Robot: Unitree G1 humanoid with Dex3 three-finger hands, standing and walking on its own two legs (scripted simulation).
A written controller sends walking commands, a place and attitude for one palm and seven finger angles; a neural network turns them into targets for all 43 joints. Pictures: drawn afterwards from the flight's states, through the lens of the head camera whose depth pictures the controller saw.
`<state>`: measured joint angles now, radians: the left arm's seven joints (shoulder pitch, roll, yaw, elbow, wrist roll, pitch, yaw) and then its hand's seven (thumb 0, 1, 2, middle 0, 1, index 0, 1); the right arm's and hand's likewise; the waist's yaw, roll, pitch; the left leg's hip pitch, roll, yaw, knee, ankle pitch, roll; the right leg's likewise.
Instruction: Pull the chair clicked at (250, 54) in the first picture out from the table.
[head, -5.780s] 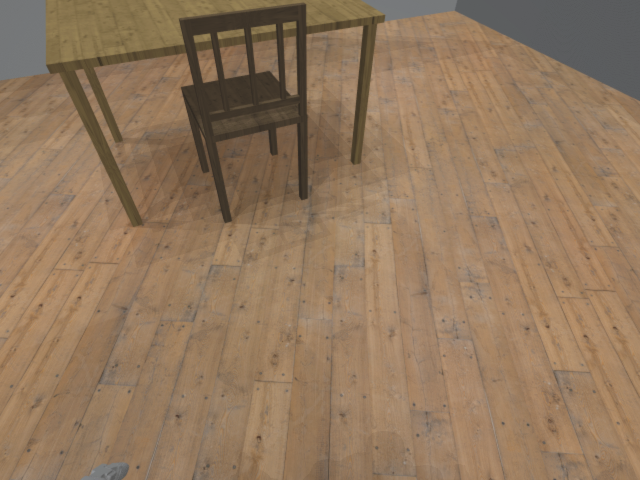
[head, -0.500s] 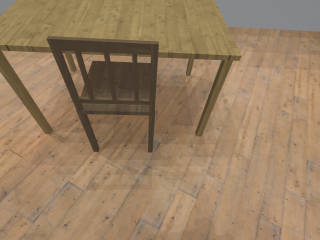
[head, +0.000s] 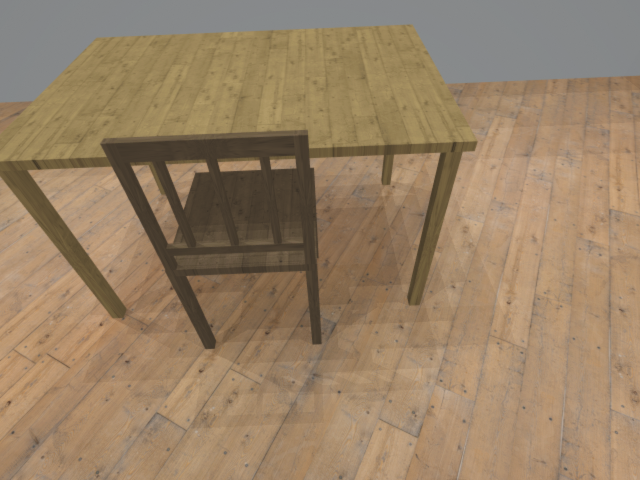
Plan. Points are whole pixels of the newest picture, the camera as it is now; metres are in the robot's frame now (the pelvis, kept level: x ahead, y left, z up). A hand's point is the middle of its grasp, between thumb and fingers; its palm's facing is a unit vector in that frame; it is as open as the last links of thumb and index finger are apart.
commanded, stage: take the last steps up to it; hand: left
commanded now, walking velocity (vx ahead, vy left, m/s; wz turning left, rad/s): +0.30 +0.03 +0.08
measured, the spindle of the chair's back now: (224, 204) +0.70 +0.24 -0.11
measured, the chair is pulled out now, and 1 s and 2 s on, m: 0.00 0.00 0.00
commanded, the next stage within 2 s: come to a stop and stand still in 0.62 s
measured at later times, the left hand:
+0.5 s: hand out of the picture +0.04 +0.18 -0.17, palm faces +0.18 -0.97 -0.14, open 7.4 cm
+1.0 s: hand (200, 361) +0.35 +0.23 -0.16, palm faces +0.02 -0.97 -0.24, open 7.3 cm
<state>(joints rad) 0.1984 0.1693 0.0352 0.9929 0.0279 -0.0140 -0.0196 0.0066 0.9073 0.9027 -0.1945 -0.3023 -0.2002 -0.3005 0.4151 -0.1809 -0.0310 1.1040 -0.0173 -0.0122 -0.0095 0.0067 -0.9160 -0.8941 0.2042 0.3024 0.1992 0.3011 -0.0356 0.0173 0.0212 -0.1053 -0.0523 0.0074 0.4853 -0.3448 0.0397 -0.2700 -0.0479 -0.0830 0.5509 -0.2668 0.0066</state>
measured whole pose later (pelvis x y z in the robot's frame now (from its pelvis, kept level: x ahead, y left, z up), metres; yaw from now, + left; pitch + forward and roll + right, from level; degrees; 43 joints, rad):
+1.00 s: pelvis +0.27 +0.05 +0.00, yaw +2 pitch -1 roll +0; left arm 0.14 0.15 0.02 1.04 0.02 -0.01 0.03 0.00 0.91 0.90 -0.19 -0.30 -0.20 -0.30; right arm 0.25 -0.15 -0.04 1.10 0.00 0.02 -0.03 0.00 -0.92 -0.89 0.20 0.30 0.20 0.30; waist -0.04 0.04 0.07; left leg -0.20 0.02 0.08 0.66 -0.47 -0.02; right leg -0.30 -0.04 -0.10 0.57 -0.26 -0.03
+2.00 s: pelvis +0.17 +0.12 +0.00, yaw +3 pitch -2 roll +1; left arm 0.36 0.12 -0.01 1.05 0.02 0.01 0.02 0.01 0.91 0.90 -0.20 -0.30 -0.20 -0.30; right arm 0.32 -0.17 -0.01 1.05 -0.01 0.00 -0.01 0.01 -0.91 -0.89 0.20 0.30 0.20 0.30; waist -0.01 0.02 0.01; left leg -0.23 -0.06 0.10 0.43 -0.18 0.08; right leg -0.29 -0.01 0.02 0.49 -0.18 -0.01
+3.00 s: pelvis +0.23 +0.09 +0.01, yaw +3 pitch -1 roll +1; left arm 0.32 0.13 -0.03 1.11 0.01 -0.03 0.03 0.01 0.91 0.90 -0.20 -0.30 -0.20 -0.30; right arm 0.28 -0.15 0.02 1.14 0.00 -0.03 -0.02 0.01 -0.91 -0.89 0.20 0.30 0.20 0.30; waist 0.00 0.01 0.01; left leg -0.13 -0.01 0.07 0.37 -0.22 0.02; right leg -0.17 0.04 0.00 0.42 -0.22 -0.05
